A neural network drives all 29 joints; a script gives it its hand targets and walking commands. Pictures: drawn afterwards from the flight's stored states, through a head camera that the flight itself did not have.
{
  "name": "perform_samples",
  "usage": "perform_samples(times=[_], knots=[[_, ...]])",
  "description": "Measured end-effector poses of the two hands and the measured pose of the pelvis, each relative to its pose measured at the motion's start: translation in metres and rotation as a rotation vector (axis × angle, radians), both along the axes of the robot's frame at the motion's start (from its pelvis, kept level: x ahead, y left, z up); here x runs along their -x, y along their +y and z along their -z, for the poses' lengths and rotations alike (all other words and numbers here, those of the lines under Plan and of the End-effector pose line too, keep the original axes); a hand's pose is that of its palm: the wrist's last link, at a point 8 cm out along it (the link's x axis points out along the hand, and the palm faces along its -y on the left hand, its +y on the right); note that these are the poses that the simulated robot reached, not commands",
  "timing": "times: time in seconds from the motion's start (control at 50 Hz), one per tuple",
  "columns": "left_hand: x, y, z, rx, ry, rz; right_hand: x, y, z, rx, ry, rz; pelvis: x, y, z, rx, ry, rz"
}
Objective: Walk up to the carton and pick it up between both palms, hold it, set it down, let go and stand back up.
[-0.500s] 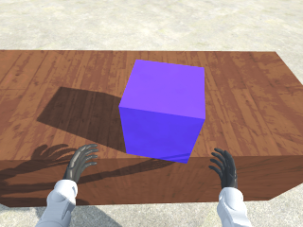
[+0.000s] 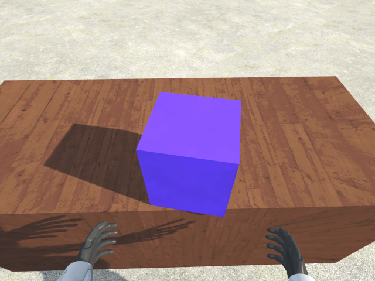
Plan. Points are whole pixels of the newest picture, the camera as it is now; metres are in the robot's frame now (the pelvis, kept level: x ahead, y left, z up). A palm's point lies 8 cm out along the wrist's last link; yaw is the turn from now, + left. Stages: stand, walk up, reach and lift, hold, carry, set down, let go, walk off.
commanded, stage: set down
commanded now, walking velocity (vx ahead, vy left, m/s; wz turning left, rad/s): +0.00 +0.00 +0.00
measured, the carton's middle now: (192, 156) +0.42 +0.03 -0.02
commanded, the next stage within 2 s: let go in 0.32 s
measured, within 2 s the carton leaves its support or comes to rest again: neither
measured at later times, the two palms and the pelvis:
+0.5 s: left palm (93, 273) +0.15 +0.24 -0.08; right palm out of the picture +0.15 -0.21 -0.08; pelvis +0.00 +0.00 +0.00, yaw +0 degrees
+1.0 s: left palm out of the picture +0.12 +0.24 -0.09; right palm out of the picture +0.12 -0.25 -0.10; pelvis +0.00 +0.00 +0.00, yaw +0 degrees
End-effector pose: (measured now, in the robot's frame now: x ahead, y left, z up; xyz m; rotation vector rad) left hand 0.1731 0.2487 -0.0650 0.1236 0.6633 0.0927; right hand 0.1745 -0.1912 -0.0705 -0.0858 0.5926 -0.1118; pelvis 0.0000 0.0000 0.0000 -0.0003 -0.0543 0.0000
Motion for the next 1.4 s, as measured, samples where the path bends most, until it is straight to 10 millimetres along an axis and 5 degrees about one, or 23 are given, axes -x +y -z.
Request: perform_samples(times=[0.6,0.88,1.14,1.4], knots=[[0.026,-0.016,0.022,-0.035,0.217,0.000,0.030,-0.023,0.015,0.057,0.169,-0.035,0.001,0.002,-0.003,0.003,0.005,0.011],[0.020,-0.023,0.021,-0.053,0.166,0.021,0.035,-0.047,0.015,0.110,0.215,-0.014,0.000,-0.001,-0.001,0.005,0.030,0.007],[0.100,0.012,0.033,-0.125,0.295,-0.049,0.095,-0.059,0.043,0.122,0.421,-0.004,0.007,0.004,0.002,0.005,0.018,-0.013],[0.165,0.010,0.048,-0.106,0.411,-0.065,0.153,-0.051,0.055,0.112,0.519,-0.022,0.034,0.006,0.002,0.005,-0.003,-0.021]])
